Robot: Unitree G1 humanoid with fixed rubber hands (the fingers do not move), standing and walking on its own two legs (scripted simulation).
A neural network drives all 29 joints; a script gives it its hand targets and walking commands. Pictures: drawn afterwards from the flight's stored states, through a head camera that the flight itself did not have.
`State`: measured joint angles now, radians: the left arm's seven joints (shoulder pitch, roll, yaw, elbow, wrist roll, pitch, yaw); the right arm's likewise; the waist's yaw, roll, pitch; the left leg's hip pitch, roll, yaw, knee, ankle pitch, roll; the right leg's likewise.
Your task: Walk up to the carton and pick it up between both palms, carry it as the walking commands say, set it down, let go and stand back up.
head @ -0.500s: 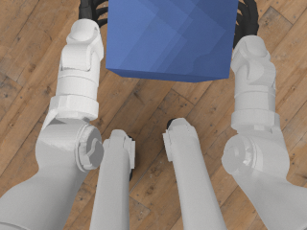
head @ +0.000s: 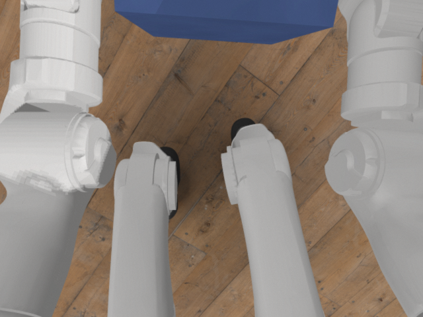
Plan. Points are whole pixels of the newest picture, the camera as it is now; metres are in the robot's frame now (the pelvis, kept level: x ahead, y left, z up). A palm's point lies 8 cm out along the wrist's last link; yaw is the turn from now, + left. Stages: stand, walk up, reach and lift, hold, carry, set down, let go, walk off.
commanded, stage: set down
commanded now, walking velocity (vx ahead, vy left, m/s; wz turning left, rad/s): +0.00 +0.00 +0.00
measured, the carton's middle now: out of the picture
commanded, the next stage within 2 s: none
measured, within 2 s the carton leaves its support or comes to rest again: rests again in 1.12 s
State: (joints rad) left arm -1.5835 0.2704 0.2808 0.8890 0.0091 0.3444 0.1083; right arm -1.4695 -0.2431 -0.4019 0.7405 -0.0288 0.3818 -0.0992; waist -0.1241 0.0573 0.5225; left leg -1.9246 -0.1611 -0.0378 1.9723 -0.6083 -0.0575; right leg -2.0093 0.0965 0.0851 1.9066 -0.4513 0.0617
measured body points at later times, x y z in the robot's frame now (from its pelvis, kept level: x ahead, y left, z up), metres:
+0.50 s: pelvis +0.03 +0.00 -0.05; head +0.42 -0.04 +0.15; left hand +0.62 +0.07 -0.24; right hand +0.56 -0.25 -0.24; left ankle +0.11 +0.12 -0.42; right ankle +0.15 -0.12 -0.42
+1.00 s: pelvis +0.02 +0.00 -0.06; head +0.41 -0.03 +0.15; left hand +0.62 +0.06 -0.24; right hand +0.55 -0.26 -0.25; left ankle +0.11 +0.11 -0.42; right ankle +0.15 -0.12 -0.42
